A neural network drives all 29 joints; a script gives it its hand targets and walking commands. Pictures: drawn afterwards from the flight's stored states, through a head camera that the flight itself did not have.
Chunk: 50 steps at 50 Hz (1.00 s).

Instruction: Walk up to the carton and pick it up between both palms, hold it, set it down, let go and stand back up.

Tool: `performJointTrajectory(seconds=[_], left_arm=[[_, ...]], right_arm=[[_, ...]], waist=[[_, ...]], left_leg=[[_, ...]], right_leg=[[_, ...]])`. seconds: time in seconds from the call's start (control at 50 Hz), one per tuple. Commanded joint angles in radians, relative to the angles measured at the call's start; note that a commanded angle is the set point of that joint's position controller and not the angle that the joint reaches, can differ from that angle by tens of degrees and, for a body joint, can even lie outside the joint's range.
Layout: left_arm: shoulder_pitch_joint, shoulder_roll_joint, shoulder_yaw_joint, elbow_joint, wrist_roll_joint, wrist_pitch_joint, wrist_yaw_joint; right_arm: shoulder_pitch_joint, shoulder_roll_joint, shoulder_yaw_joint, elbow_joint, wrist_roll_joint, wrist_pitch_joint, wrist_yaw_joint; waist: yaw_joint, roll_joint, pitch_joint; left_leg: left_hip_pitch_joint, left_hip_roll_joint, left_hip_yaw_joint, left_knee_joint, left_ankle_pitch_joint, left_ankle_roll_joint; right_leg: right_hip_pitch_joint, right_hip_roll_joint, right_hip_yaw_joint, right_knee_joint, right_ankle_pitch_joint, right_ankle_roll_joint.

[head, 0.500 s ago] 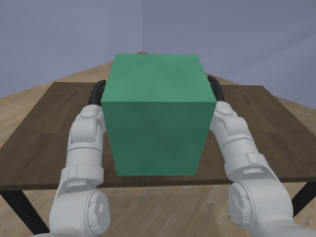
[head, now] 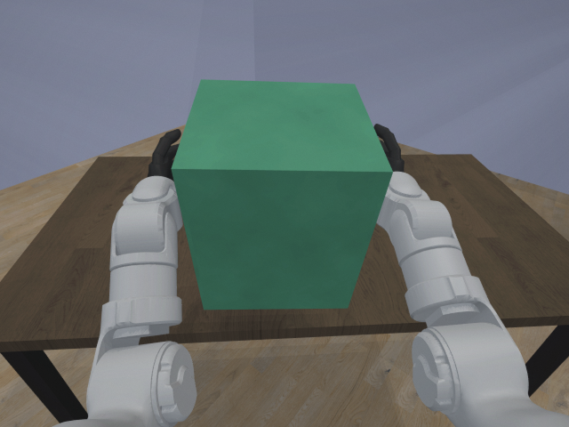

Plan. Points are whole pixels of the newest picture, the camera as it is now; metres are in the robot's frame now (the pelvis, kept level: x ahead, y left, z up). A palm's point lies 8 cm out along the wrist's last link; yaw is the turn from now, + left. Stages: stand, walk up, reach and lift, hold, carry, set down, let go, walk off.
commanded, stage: hold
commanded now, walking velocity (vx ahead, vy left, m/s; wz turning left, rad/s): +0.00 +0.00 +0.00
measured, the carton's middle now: (277, 199) +0.38 +0.00 +0.21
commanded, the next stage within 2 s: none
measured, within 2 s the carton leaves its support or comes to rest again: neither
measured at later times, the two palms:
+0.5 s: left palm (163, 186) +0.37 +0.15 +0.23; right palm (387, 181) +0.37 -0.15 +0.24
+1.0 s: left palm (162, 186) +0.37 +0.15 +0.24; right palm (387, 181) +0.37 -0.15 +0.24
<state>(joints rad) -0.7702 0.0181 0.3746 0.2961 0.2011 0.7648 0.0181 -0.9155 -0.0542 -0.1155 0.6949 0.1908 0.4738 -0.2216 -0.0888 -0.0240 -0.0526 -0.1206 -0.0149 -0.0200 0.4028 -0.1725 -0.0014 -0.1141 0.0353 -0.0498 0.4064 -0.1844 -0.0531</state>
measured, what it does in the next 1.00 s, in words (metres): stands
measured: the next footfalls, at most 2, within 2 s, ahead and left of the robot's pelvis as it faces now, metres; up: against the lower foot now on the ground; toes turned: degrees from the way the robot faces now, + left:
none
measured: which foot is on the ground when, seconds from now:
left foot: down 0.00-1.00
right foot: down 0.00-1.00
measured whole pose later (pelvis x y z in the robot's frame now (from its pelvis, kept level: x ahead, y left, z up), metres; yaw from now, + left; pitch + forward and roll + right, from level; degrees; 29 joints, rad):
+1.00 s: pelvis +0.00 +0.00 +0.00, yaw +0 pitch -7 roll +0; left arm -0.77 0.02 0.37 0.27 0.22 0.81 0.00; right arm -0.91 -0.06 -0.10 0.67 0.20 0.52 -0.23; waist -0.09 -0.02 -0.05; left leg -0.12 -0.01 -0.02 0.40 -0.17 0.00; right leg -0.11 0.04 -0.05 0.41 -0.18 -0.05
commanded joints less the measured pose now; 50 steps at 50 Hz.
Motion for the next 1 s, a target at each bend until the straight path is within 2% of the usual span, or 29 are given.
performJointTrajectory(seconds=[0.0, 0.04, 0.1, 0.12, 0.14, 0.16, 0.18, 0.22, 0.26, 0.3, 0.36, 0.38, 0.42, 0.46, 0.5, 0.54, 0.56, 0.58, 0.62, 0.64, 0.7, 0.74, 0.78, 0.82, 0.84, 0.9, 0.92, 0.94, 0.98], left_arm=[[-0.808, -0.508, -0.51, -0.112, -0.134, -0.037, -0.153], [-0.823, -0.533, -0.523, -0.122, -0.148, -0.036, -0.149], [-0.819, -0.507, -0.493, -0.126, -0.131, -0.032, -0.151], [-0.819, -0.522, -0.493, -0.137, -0.136, -0.033, -0.148], [-0.847, -0.548, -0.54, -0.177, -0.163, -0.038, -0.14], [-0.856, -0.562, -0.55, -0.159, -0.174, -0.037, -0.134], [-0.845, -0.551, -0.543, -0.169, -0.166, -0.035, -0.133], [-0.821, -0.539, -0.532, -0.145, -0.16, -0.029, -0.137], [-0.812, -0.528, -0.51, -0.137, -0.131, -0.025, -0.137], [-0.798, -0.53, -0.508, -0.13, -0.132, -0.017, -0.143], [-0.834, -0.537, -0.518, -0.145, -0.142, -0.023, -0.144], [-0.829, -0.539, -0.526, -0.145, -0.145, -0.022, -0.141], [-0.82, -0.531, -0.502, -0.131, -0.147, -0.024, -0.144], [-0.794, -0.526, -0.502, -0.138, -0.14, -0.017, -0.149], [-0.844, -0.542, -0.522, -0.157, -0.15, -0.025, -0.144], [-0.824, -0.538, -0.54, -0.16, -0.164, -0.023, -0.14], [-0.839, -0.541, -0.538, -0.184, -0.164, -0.027, -0.138], [-0.812, -0.537, -0.527, -0.163, -0.154, -0.021, -0.137], [-0.807, -0.544, -0.523, -0.14, -0.147, -0.016, -0.142], [-0.819, -0.533, -0.521, -0.145, -0.15, -0.02, -0.142], [-0.834, -0.548, -0.521, -0.155, -0.141, -0.021, -0.139], [-0.817, -0.527, -0.507, -0.146, -0.141, -0.018, -0.144], [-0.832, -0.544, -0.537, -0.161, -0.157, -0.021, -0.144], [-0.81, -0.552, -0.536, -0.145, -0.15, -0.019, -0.139], [-0.825, -0.551, -0.547, -0.174, -0.158, -0.025, -0.136], [-0.824, -0.542, -0.532, -0.152, -0.151, -0.021, -0.139], [-0.808, -0.527, -0.518, -0.153, -0.144, -0.02, -0.142], [-0.808, -0.533, -0.521, -0.155, -0.153, -0.021, -0.142], [-0.801, -0.518, -0.498, -0.118, -0.133, -0.019, -0.145]], right_arm=[[-0.737, 0.573, 0.332, -0.314, 0.138, 0.007, 0.13], [-0.79, 0.586, 0.347, -0.374, 0.152, 0.004, 0.132], [-0.775, 0.605, 0.357, -0.356, 0.162, 0.011, 0.129], [-0.819, 0.609, 0.369, -0.391, 0.18, 0.007, 0.13], [-0.823, 0.6, 0.365, -0.413, 0.183, 0.001, 0.132], [-0.823, 0.591, 0.351, -0.403, 0.185, 0.002, 0.135], [-0.795, 0.587, 0.355, -0.376, 0.175, 0.009, 0.134], [-0.812, 0.597, 0.368, -0.41, 0.183, 0.01, 0.13], [-0.771, 0.585, 0.35, -0.336, 0.175, 0.02, 0.134], [-0.786, 0.587, 0.354, -0.369, 0.174, 0.012, 0.135], [-0.801, 0.584, 0.343, -0.371, 0.172, 0.014, 0.137], [-0.8, 0.581, 0.345, -0.381, 0.171, 0.015, 0.137], [-0.813, 0.593, 0.348, -0.377, 0.17, 0.017, 0.136], [-0.76, 0.592, 0.351, -0.353, 0.165, 0.024, 0.132], [-0.808, 0.594, 0.345, -0.376, 0.17, 0.016, 0.136], [-0.814, 0.601, 0.371, -0.414, 0.182, 0.015, 0.135], [-0.793, 0.601, 0.366, -0.398, 0.189, 0.015, 0.136], [-0.799, 0.594, 0.376, -0.401, 0.195, 0.019, 0.134], [-0.809, 0.59, 0.365, -0.394, 0.178, 0.02, 0.132], [-0.812, 0.6, 0.371, -0.411, 0.172, 0.016, 0.134], [-0.789, 0.591, 0.341, -0.357, 0.171, 0.021, 0.135], [-0.791, 0.599, 0.351, -0.38, 0.17, 0.02, 0.134], [-0.78, 0.578, 0.345, -0.373, 0.173, 0.019, 0.137], [-0.812, 0.587, 0.361, -0.408, 0.18, 0.011, 0.139], [-0.768, 0.583, 0.353, -0.374, 0.169, 0.018, 0.139], [-0.782, 0.591, 0.361, -0.374, 0.177, 0.022, 0.136], [-0.793, 0.604, 0.365, -0.386, 0.177, 0.019, 0.135], [-0.781, 0.593, 0.357, -0.383, 0.17, 0.019, 0.135], [-0.786, 0.6, 0.354, -0.374, 0.168, 0.022, 0.132]], waist=[[-0.023, 0.054, -0.384], [-0.013, 0.049, -0.401], [0.004, 0.04, -0.391], [0.011, 0.039, -0.427], [-0.012, 0.074, -0.484], [-0.015, 0.078, -0.448], [-0.01, 0.067, -0.443], [-0.002, 0.057, -0.434], [0.003, 0.078, -0.392], [0.001, 0.06, -0.405], [-0.012, 0.078, -0.415], [-0.004, 0.08, -0.411], [0.002, 0.046, -0.4], [-0.009, 0.051, -0.381], [-0.008, 0.072, -0.422], [0.004, 0.055, -0.46], [0.002, 0.074, -0.465], [0.011, 0.063, -0.447], [-0.004, 0.058, -0.412], [0.009, 0.053, -0.438], [-0.007, 0.081, -0.395], [0.002, 0.057, -0.425], [-0.017, 0.081, -0.413], [0.0, 0.072, -0.443], [-0.011, 0.083, -0.444], [-0.004, 0.064, -0.399], [0.012, 0.047, -0.429], [-0.002, 0.048, -0.414], [0.01, 0.059, -0.393]], left_leg=[[0.028, -0.007, -0.017, -0.113, 0.035, 0.001], [0.018, -0.015, -0.015, -0.11, 0.045, 0.002], [0.011, -0.018, -0.014, -0.101, 0.049, 0.015], [0.018, -0.017, -0.018, -0.098, 0.074, 0.015], [0.038, -0.01, -0.027, -0.095, 0.086, -0.003], [0.035, 0.0, -0.029, -0.104, 0.069, -0.011], [0.046, 0.001, -0.026, -0.095, 0.084, -0.009], [0.03, -0.008, -0.024, -0.09, 0.085, 0.005], [0.02, -0.01, -0.018, -0.103, 0.054, 0.003], [0.02, -0.006, -0.019, -0.102, 0.051, 0.006], [0.023, -0.006, -0.02, -0.102, 0.042, 0.001], [0.012, -0.01, -0.019, -0.105, 0.041, -0.005], [0.005, -0.008, -0.018, -0.109, 0.033, 0.011], [0.017, -0.011, -0.019, -0.099, 0.059, 0.01], [0.02, -0.006, -0.015, -0.108, 0.039, -0.001], [0.037, -0.009, -0.023, -0.086, 0.09, 0.003], [0.054, -0.004, -0.023, -0.085, 0.099, -0.004], [0.044, -0.012, -0.019, -0.085, 0.096, 0.0], [0.015, -0.009, -0.022, -0.092, 0.078, 0.003], [0.017, -0.01, -0.018, -0.095, 0.054, 0.012], [0.024, -0.001, -0.021, -0.101, 0.05, -0.004], [0.028, -0.007, -0.019, -0.096, 0.05, 0.009], [0.031, 0.001, -0.021, -0.105, 0.048, -0.008], [0.04, -0.001, -0.021, -0.099, 0.065, -0.006], [0.049, 0.0, -0.022, -0.098, 0.068, -0.012], [0.027, -0.004, -0.016, -0.094, 0.056, -0.005], [0.022, -0.009, -0.015, -0.094, 0.058, 0.006], [0.021, -0.005, -0.019, -0.101, 0.056, 0.006], [0.003, -0.012, -0.012, -0.1, 0.035, 0.013]], right_leg=[[0.199, 0.007, 0.038, -0.133, 0.143, 0.091], [0.188, 0.009, 0.037, -0.13, 0.141, 0.094], [0.204, 0.002, 0.048, -0.128, 0.152, 0.098], [0.209, 0.01, 0.043, -0.124, 0.153, 0.098], [0.205, 0.017, 0.036, -0.115, 0.168, 0.089], [0.178, 0.021, 0.035, -0.119, 0.145, 0.082], [0.184, 0.016, 0.039, -0.119, 0.166, 0.082], [0.193, 0.01, 0.045, -0.125, 0.168, 0.089], [0.182, 0.01, 0.043, -0.127, 0.134, 0.09], [0.195, 0.011, 0.041, -0.124, 0.134, 0.09], [0.186, 0.009, 0.04, -0.126, 0.125, 0.089], [0.191, 0.009, 0.037, -0.122, 0.121, 0.088], [0.18, 0.008, 0.045, -0.13, 0.107, 0.094], [0.19, 0.007, 0.042, -0.124, 0.159, 0.094], [0.184, 0.01, 0.037, -0.123, 0.111, 0.091], [0.202, 0.012, 0.04, -0.117, 0.172, 0.092], [0.181, 0.011, 0.037, -0.116, 0.17, 0.09], [0.187, 0.015, 0.041, -0.122, 0.164, 0.088], [0.197, 0.012, 0.043, -0.121, 0.162, 0.087], [0.199, 0.005, 0.045, -0.126, 0.137, 0.091], [0.175, 0.011, 0.04, -0.123, 0.123, 0.086], [0.186, 0.005, 0.042, -0.127, 0.132, 0.092], [0.177, 0.01, 0.039, -0.125, 0.125, 0.085], [0.182, 0.017, 0.035, -0.123, 0.131, 0.082], [0.178, 0.014, 0.035, -0.12, 0.14, 0.08], [0.17, 0.011, 0.041, -0.125, 0.126, 0.086], [0.198, 0.01, 0.044, -0.123, 0.132, 0.09], [0.191, 0.006, 0.045, -0.126, 0.135, 0.092], [0.187, -0.001, 0.049, -0.128, 0.117, 0.092]])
